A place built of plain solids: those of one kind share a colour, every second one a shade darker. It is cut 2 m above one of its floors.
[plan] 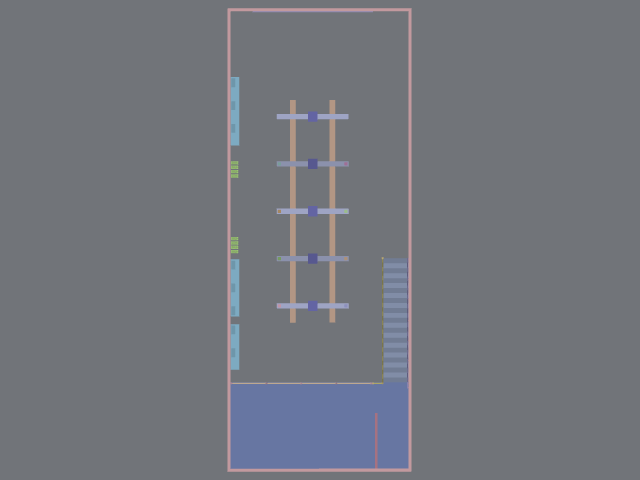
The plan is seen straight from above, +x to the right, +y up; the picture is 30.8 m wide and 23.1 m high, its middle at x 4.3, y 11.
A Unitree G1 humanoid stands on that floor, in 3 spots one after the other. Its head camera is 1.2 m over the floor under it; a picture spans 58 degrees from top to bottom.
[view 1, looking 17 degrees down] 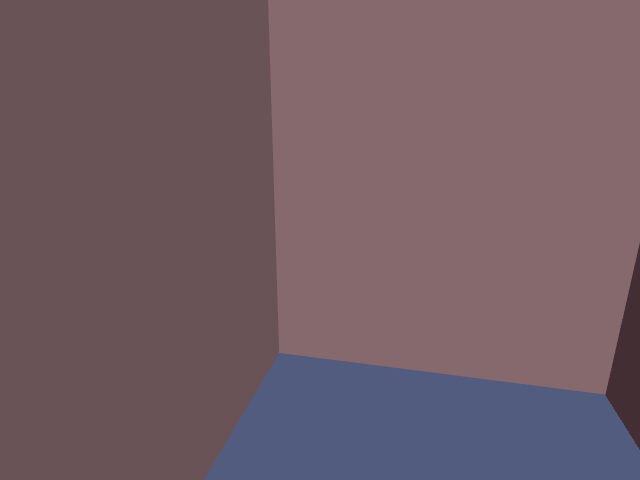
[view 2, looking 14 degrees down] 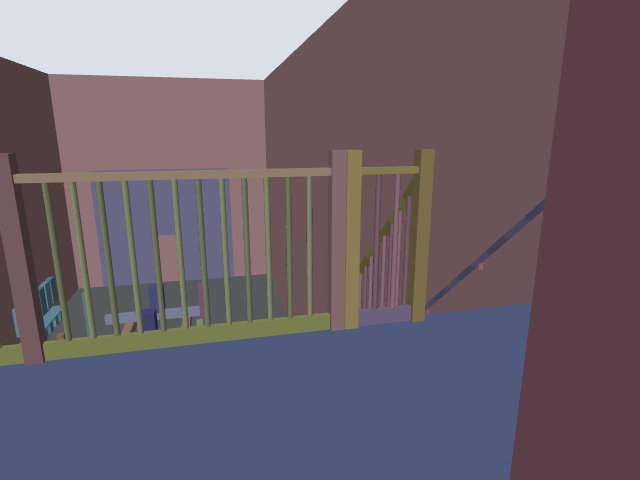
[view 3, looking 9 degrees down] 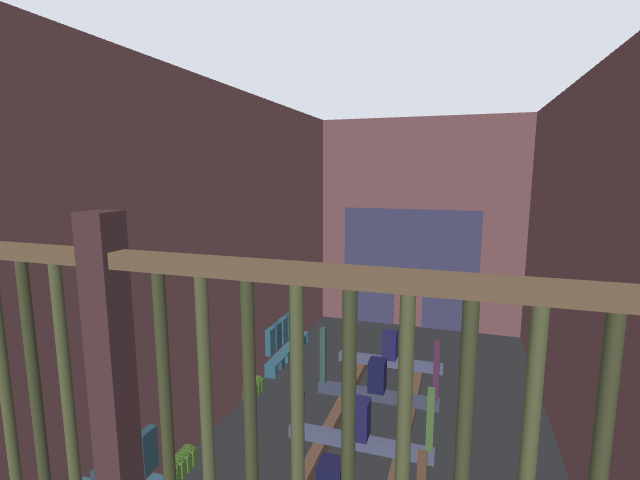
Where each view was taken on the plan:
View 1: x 7.92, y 1.85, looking -77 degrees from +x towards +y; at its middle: wall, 1.99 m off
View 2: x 6.06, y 1.68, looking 76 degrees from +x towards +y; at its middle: wall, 10.66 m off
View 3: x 5.96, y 3.23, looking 108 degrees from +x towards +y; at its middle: wall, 19.53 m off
